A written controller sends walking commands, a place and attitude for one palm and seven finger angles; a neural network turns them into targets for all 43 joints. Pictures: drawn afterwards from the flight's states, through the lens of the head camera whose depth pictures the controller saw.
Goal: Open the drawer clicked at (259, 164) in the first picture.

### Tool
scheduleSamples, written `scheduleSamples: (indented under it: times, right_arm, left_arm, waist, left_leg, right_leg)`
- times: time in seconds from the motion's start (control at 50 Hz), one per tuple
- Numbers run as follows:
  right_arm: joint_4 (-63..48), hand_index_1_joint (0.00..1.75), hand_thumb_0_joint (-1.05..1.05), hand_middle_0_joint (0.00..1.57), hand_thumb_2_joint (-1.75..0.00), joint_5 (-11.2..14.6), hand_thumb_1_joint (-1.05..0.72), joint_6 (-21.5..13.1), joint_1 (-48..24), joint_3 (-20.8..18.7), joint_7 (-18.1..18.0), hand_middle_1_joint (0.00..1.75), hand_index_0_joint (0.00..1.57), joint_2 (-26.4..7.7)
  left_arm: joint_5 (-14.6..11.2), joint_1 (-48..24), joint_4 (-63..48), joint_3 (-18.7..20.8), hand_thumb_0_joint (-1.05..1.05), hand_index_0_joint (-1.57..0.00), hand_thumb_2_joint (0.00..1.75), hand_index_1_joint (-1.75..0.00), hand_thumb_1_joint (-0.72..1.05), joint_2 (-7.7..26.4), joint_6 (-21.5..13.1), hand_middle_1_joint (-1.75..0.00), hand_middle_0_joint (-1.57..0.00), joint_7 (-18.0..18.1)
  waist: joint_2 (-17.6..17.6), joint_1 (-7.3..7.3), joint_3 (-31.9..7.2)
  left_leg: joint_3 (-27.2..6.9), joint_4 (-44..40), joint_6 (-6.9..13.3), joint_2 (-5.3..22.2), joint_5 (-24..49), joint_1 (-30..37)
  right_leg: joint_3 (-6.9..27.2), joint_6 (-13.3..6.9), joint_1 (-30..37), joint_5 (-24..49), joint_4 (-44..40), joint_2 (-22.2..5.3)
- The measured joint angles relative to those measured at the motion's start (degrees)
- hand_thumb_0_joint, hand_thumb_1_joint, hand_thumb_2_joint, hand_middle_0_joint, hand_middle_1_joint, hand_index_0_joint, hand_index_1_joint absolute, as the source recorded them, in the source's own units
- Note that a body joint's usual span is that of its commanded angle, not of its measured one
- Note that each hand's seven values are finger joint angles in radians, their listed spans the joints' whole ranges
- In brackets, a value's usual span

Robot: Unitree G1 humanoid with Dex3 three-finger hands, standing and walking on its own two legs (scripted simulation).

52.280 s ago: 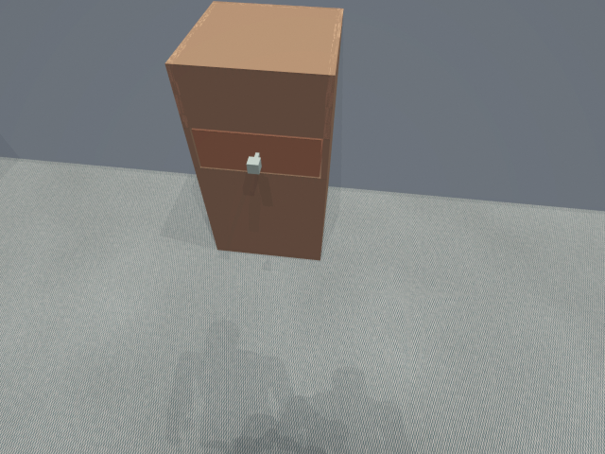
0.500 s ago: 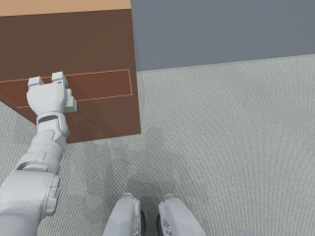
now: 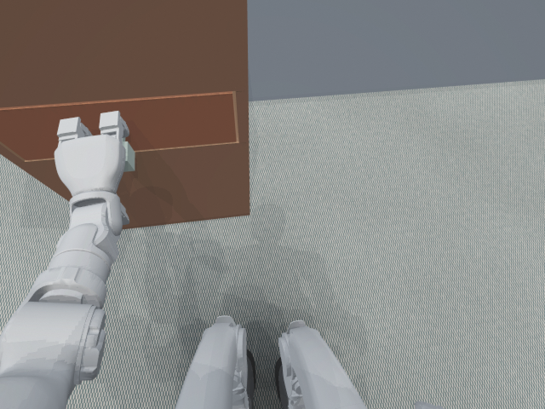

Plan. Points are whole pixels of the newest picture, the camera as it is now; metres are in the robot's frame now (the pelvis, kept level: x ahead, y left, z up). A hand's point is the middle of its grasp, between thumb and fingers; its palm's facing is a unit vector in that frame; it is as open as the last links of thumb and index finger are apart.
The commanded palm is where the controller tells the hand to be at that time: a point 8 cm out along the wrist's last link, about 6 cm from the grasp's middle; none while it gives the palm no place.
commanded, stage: lower the fingers behind the handle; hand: left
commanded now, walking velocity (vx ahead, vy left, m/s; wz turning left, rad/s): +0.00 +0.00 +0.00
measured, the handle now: (120, 147) +0.52 +0.25 -0.08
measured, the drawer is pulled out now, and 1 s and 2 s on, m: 0.00 0.00 0.00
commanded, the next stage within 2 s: close the thumb around the handle in 1.08 s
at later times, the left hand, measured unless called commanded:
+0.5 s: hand (125, 177) +0.47 +0.23 -0.08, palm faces +0.00 -0.01 -1.00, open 13.8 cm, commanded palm +0.45 +0.22 -0.03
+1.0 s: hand (124, 179) +0.47 +0.24 -0.10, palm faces -0.04 -0.02 -1.00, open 13.8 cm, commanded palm +0.46 +0.23 -0.04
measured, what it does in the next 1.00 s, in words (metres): stands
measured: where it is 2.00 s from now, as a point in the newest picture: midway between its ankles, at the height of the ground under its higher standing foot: (268, 408)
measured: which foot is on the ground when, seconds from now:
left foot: down 0.00-1.00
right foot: down 0.00-1.00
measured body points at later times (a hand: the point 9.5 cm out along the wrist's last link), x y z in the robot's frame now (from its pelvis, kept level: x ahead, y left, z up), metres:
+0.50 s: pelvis -0.01 -0.01 -0.02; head +0.17 +0.01 +0.40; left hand +0.46 +0.23 -0.02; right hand +0.03 -0.28 -0.15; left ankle +0.04 +0.05 -0.58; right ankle +0.02 -0.09 -0.58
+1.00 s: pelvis -0.01 -0.02 -0.03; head +0.18 +0.00 +0.38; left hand +0.47 +0.24 -0.04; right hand +0.04 -0.28 -0.17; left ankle +0.04 +0.05 -0.58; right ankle +0.01 -0.09 -0.58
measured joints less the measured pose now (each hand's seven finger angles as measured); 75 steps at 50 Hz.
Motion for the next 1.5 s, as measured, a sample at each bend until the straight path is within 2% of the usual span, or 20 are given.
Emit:
scheduleSamples:
  times: [0.04,0.1,0.14,0.2,0.26,0.32,0.4,0.48,0.54,0.6,0.7,0.78,1.0,1.24,1.36,1.5]
  right_arm:
    - [0.7,0.3,0.0,0.2,-0.9,0.5,-0.91,-0.4,0.0,0.3,0.1,0.3,0.2,0.9]
    - [1.7,0.3,0.0,0.2,-0.9,1.0,-0.91,-1.1,0.6,0.9,-0.4,0.3,0.2,2.1]
    - [1.9,0.3,0.0,0.2,-0.9,1.1,-0.91,-1.5,1.2,1.3,-0.9,0.3,0.2,2.5]
    - [1.6,0.3,0.0,0.2,-0.9,1.0,-0.91,-1.9,1.9,1.9,-1.5,0.3,0.2,2.2]
    - [0.7,0.3,0.0,0.2,-0.9,0.5,-0.91,-2.0,2.1,1.9,-1.6,0.3,0.2,1.1]
    - [-0.5,0.3,0.0,0.2,-0.9,0.1,-0.91,-1.7,2.2,1.5,-1.4,0.3,0.2,-0.1]
    - [-1.1,0.3,0.0,0.2,-0.9,-0.1,-0.91,-1.1,2.5,0.6,-0.9,0.3,0.2,-1.2]
    - [0.0,0.3,0.0,0.2,-0.9,0.2,-0.91,-1.1,2.2,0.4,-0.4,0.3,0.2,-1.2]
    - [0.8,0.3,0.0,0.2,-0.9,0.5,-0.91,-1.7,1.7,0.9,-0.2,0.3,0.2,-0.6]
    - [1.2,0.3,0.0,0.2,-0.9,0.7,-0.91,-2.8,1.5,1.4,-0.5,0.3,0.2,0.2]
    - [1.3,0.3,0.0,0.2,-0.9,0.7,-0.91,-3.9,1.2,1.7,-0.7,0.3,0.2,0.5]
    - [0.9,0.3,0.0,0.2,-0.9,0.6,-0.91,-4.1,1.0,1.6,-0.7,0.3,0.2,0.1]
    - [0.8,0.3,0.0,0.2,-0.9,0.7,-0.91,-3.6,0.7,1.3,-0.8,0.3,0.2,-0.3]
    - [0.4,0.3,0.0,0.2,-0.9,0.7,-0.91,-3.5,0.6,1.5,-0.9,0.3,0.2,0.0]
    - [0.4,0.3,0.0,0.2,-0.9,0.7,-0.91,-3.2,0.9,1.3,-0.6,0.3,0.2,-0.1]
    - [0.5,0.3,0.0,0.2,-0.9,0.6,-0.91,-3.1,1.0,1.2,-0.5,0.3,0.2,-0.2]
  left_arm:
    - [-1.7,-0.2,0.4,-1.4,0.0,-0.31,0.3,-1.19,-0.48,0.2,1.8,-1.2,-0.32,-2.3]
    - [-3.6,-1.0,0.8,-4.5,0.0,-0.29,0.3,-1.16,-0.48,0.3,2.2,-1.2,-0.32,-6.6]
    - [-3.7,-1.8,1.7,-6.4,0.0,-0.29,0.3,-1.16,-0.48,0.4,1.2,-1.2,-0.32,-8.6]
    - [-2.1,-3.1,3.9,-7.8,0.0,-0.29,0.3,-1.17,-0.49,0.9,-1.4,-1.2,-0.32,-9.8]
    - [-0.7,-4.2,5.8,-7.4,0.0,-0.3,0.3,-1.18,-0.49,1.6,-3.2,-1.2,-0.32,-9.2]
    - [-0.3,-4.1,5.8,-5.3,0.0,-0.31,0.3,-1.19,-0.49,1.9,-4.0,-1.2,-0.32,-8.0]
    - [0.1,-1.7,1.3,-2.4,0.0,-0.31,0.3,-1.19,-0.48,1.7,-4.6,-1.23,-0.3,-4.6]
    - [-0.1,-1.2,1.0,-2.3,0.0,-0.31,0.3,-1.19,-0.48,1.3,-3.0,-1.22,-0.27,-2.8]
    - [-1.0,-1.5,3.1,-2.2,0.0,-0.31,0.3,-1.2,-0.48,1.6,-1.3,-1.21,-0.28,-3.3]
    - [-1.6,-1.8,2.4,-2.4,0.0,-0.3,0.3,-1.2,-0.48,2.3,-1.8,-1.21,-0.29,-4.5]
    - [-1.0,-2.9,3.6,-2.7,0.0,-0.3,0.3,-1.2,-0.48,3.9,-2.8,-1.2,-0.31,-6.2]
    - [-1.0,-3.3,3.8,-2.8,0.0,-0.31,0.3,-1.2,-0.48,4.5,-3.3,-1.2,-0.32,-6.8]
    - [-1.1,-2.1,0.9,-1.8,0.0,-0.31,0.3,-1.2,-0.48,4.5,-4.3,-1.2,-0.32,-6.7]
    - [-1.1,-1.7,0.9,-1.7,0.0,-0.31,0.3,-1.2,-0.48,4.5,-4.5,-1.2,-0.32,-6.9]
    - [-1.3,-1.1,0.5,-1.4,0.0,-0.32,0.36,-1.21,-0.35,4.2,-4.9,-1.22,-0.33,-6.6]
    - [-0.7,-1.7,1.0,-1.9,0.0,-0.33,0.49,-1.24,-0.05,4.1,-4.8,-1.25,-0.35,-5.6]
  waist:
    - [-0.2,0.43,0.2]
    - [-0.5,0.38,-0.4]
    - [-0.7,-0.01,-1.1]
    - [-0.7,-1.11,-2.4]
    - [-0.3,-2.29,-3.0]
    - [0.0,-2.78,-2.9]
    - [0.0,-1.78,-2.4]
    - [-0.2,-0.71,-1.6]
    - [-0.5,-0.63,-1.2]
    - [-0.9,-0.9,-1.5]
    - [-0.4,-1.62,-2.2]
    - [-0.3,-1.65,-2.3]
    - [-0.6,-0.85,-1.8]
    - [-0.7,-1.19,-1.9]
    - [-0.6,-0.98,-1.9]
    - [-0.3,-0.96,-1.9]
  left_leg:
    - [-0.3,-0.8,-0.1,-0.2,0.5,0.7]
    - [-1.1,-2.2,-0.4,-0.6,1.1,2.2]
    - [-1.8,-2.9,-0.6,-0.7,1.3,3.1]
    - [-2.4,-2.8,-0.8,-0.7,1.1,3.3]
    - [-2.6,-1.3,-0.9,-0.4,0.4,2.0]
    - [-1.9,0.6,-0.7,0.1,-0.3,-0.1]
    - [-0.6,2.7,-0.5,0.6,-0.8,-2.5]
    - [0.2,3.7,-0.4,0.6,-0.9,-3.6]
    - [0.2,4.1,-0.6,0.6,-0.8,-4.3]
    - [-0.1,4.4,-0.9,0.4,-0.6,-5.2]
    - [-1.2,5.6,-1.3,0.4,-0.9,-6.4]
    - [-1.3,6.6,-1.4,0.6,-1.4,-7.3]
    - [-0.9,7.2,-1.3,0.7,-2.0,-7.7]
    - [-0.9,6.6,-1.1,0.7,-1.9,-6.9]
    - [-0.7,6.6,-0.8,0.7,-2.0,-6.6]
    - [-0.9,6.9,-0.5,0.6,-1.9,-7.0]
  right_leg:
    - [-0.1,0.0,0.8,0.4,-0.8,-0.2]
    - [-0.7,-0.3,2.5,0.9,-2.5,-0.4]
    - [-1.2,-0.5,3.7,1.0,-3.5,-0.5]
    - [-1.8,-0.9,4.2,1.0,-3.9,-0.4]
    - [-2.2,-1.1,2.9,0.5,-2.7,-0.1]
    - [-1.9,-1.0,0.5,0.0,-0.6,0.3]
    - [-1.0,-0.8,-2.4,-0.5,2.2,0.5]
    - [-0.6,-0.7,-3.9,-0.8,4.0,0.4]
    - [-0.7,-0.9,-4.7,-0.8,4.6,0.3]
    - [-1.2,-1.2,-5.5,-0.8,5.0,0.2]
    - [-2.3,-1.8,-6.4,-1.0,5.5,0.2]
    - [-2.6,-1.9,-7.2,-1.4,6.4,0.3]
    - [-2.3,-1.9,-7.8,-2.0,7.3,0.4]
    - [-2.2,-1.7,-6.9,-1.9,6.5,0.4]
    - [-2.0,-1.4,-6.6,-1.8,6.3,0.5]
    - [-2.2,-1.1,-6.8,-1.8,6.4,0.4]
